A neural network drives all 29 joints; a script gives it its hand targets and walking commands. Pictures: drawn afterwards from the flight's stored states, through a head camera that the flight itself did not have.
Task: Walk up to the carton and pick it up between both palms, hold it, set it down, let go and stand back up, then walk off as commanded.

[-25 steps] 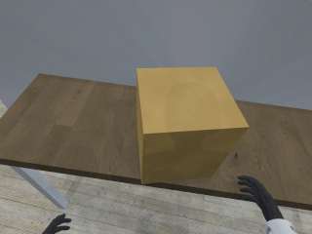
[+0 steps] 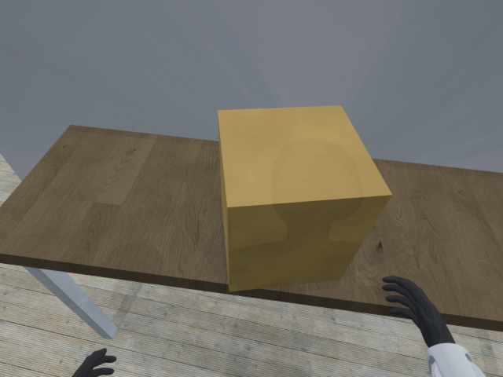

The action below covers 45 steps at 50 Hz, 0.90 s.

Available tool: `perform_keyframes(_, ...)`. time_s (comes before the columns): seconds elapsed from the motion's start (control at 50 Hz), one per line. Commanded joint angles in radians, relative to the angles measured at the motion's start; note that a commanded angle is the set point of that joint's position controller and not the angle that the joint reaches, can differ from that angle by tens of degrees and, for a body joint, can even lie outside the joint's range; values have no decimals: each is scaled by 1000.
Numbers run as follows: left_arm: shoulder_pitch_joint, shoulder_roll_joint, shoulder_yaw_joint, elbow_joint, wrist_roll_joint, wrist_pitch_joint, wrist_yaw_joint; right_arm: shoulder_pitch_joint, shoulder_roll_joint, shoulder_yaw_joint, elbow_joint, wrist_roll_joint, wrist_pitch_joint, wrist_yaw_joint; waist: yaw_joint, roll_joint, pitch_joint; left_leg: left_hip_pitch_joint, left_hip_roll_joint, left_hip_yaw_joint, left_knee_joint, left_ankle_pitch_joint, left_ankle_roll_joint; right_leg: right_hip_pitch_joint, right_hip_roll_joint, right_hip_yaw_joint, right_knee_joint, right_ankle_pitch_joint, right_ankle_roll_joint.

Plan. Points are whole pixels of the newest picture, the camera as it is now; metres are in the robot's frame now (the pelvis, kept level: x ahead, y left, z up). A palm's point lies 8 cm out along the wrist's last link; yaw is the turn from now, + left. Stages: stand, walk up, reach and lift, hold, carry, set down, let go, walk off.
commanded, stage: stand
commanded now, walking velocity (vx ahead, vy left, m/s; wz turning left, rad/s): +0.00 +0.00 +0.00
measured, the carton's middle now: (283, 201) +0.41 -0.01 +0.06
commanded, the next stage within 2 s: walk off in 1.14 s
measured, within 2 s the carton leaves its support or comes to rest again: neither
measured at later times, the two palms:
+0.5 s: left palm out of the picture +0.10 +0.29 -0.10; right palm (431, 330) +0.23 -0.24 +0.00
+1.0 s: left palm out of the picture +0.09 +0.29 -0.10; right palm (432, 331) +0.23 -0.24 +0.00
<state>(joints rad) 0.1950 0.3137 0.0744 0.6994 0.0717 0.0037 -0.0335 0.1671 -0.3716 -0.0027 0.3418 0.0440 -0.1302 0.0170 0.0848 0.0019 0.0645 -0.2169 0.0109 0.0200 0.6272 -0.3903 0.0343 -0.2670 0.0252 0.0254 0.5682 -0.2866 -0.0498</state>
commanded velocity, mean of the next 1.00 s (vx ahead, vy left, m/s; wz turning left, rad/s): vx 0.00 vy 0.00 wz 0.00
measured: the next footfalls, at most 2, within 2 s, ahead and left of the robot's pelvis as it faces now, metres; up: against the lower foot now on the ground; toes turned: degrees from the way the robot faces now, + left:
right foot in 1.66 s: +0.03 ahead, -0.16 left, +0.00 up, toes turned +7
left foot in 1.92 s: -0.11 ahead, +0.09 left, +0.00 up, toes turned +0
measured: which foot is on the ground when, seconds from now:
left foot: down 0.00-1.00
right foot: down 0.00-1.00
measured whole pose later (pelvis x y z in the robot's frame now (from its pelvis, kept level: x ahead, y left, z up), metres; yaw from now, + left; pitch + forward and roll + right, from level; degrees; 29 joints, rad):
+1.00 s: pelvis -0.01 +0.00 +0.00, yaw +0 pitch -2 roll -2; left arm 0.19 0.31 0.06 0.73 0.06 0.00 -0.03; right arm 0.11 -0.37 0.00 0.41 0.04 -0.13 0.02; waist 0.08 0.01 0.06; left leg -0.21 0.01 0.02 0.63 -0.38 0.03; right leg -0.26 0.03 0.03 0.57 -0.27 -0.05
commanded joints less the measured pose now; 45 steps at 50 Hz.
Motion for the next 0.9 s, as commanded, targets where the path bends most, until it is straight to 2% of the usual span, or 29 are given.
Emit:
perform_keyframes(0.0, -70, 233, 26, 6, -81, -43, 4, -49, -211, -71, 85, -81, 49, -37, -68, 134, -101, 7, 104, -149, -214, 189, 8, 29, -87, 87, -68, 125, -23)
perform_keyframes(0.02, -68, 234, 26, 6, -81, -44, 2, -47, -207, -69, 89, -80, 50, -38, -70, 151, -93, 5, 102, -144, -213, 193, 10, 23, -90, 92, -70, 128, -21)
perform_keyframes(0.06, -62, 237, 28, 12, -81, -44, 4, -51, -215, -70, 86, -83, 51, -39, -64, 135, -98, 10, 103, -144, -211, 194, 9, 25, -90, 87, -68, 132, -21)
perform_keyframes(0.16, -63, 237, 24, 12, -82, -42, 1, -61, -208, -69, 87, -78, 48, -36, -68, 155, -93, -3, 108, -149, -217, 181, 9, 23, -87, 85, -66, 138, -21)
perform_keyframes(0.2, -58, 239, 25, 13, -85, -42, 2, -59, -212, -69, 92, -78, 48, -38, -63, 155, -93, -4, 110, -149, -221, 209, 7, 28, -88, 85, -67, 142, -21)
perform_keyframes(0.22, -62, 240, 26, 14, -85, -45, 2, -52, -210, -69, 95, -79, 48, -39, -64, 137, -96, 2, 103, -145, -216, 190, 9, 30, -92, 90, -70, 135, -22)
perform_keyframes(0.36, -74, 242, 23, 15, -85, -45, 2, -56, -205, -67, 103, -75, 49, -37, -75, 148, -101, 9, 100, -141, -215, 193, 7, 30, -93, 90, -72, 145, -21)
perform_keyframes(0.4, -59, 240, 21, 21, -86, -46, 3, -67, -205, -67, 105, -75, 49, -36, -65, 146, -104, 9, 102, -141, -213, 195, 9, 29, -94, 91, -77, 150, -20)
perform_keyframes(0.42, -68, 241, 22, 20, -86, -46, 3, -64, -207, -67, 105, -75, 49, -36, -72, 153, -100, 14, 98, -138, -220, 192, 7, 24, -95, 93, -76, 143, -20)
perform_keyframes(0.52, -66, 234, 19, 19, -86, -47, 3, -77, -202, -67, 113, -77, 49, -35, -68, 142, -102, 10, 105, -146, -223, 165, 11, 23, -93, 91, -80, 131, -20)
perform_keyframes(0.58, -69, 235, 19, 18, -84, -47, 2, -70, -206, -66, 120, -77, 50, -36, -72, 155, -102, 7, 102, -144, -229, 175, 6, 32, -95, 92, -78, 140, -17)
perform_keyframes(0.6, -57, 235, 20, 20, -86, -46, 2, -82, -207, -68, 117, -77, 49, -35, -63, 151, -109, 9, 104, -141, -223, 186, 6, 34, -94, 90, -78, 147, -20)
perform_keyframes(0.7, -69, 236, 17, 23, -87, -46, 4, -78, -207, -67, 127, -76, 50, -37, -68, 146, -92, 8, 104, -147, -230, 189, 4, 20, -92, 92, -78, 144, -18)
perform_keyframes(0.76, -68, 240, 17, 29, -87, -46, 4, -89, -203, -67, 125, -75, 51, -36, -72, 153, -100, 20, 106, -142, -230, 208, 3, 20, -93, 91, -78, 159, -17)
perform_keyframes(0.82, -71, 233, 13, 26, -86, -45, 2, -92, -199, -64, 135, -74, 51, -35, -71, 168, -91, 10, 101, -138, -234, 170, 4, 23, -95, 93, -87, 144, -16)
perform_keyframes(0.88, -63, 240, 16, 36, -85, -47, 5, -98, -201, -66, 140, -76, 52, -35, -67, 145, -101, 14, 105, -142, -237, 168, 4, 28, -92, 91, -89, 135, -15)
